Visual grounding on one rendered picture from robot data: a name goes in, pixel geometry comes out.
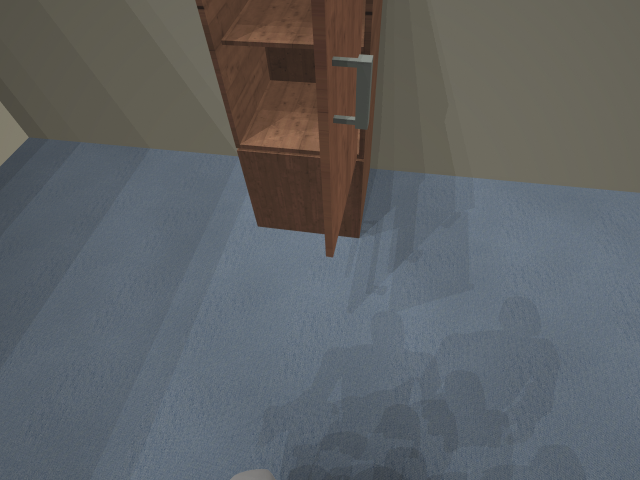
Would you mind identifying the handle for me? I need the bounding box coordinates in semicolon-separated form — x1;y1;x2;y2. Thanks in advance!
332;54;373;130

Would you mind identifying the cupboard door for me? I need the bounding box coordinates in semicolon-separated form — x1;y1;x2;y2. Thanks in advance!
311;0;363;257

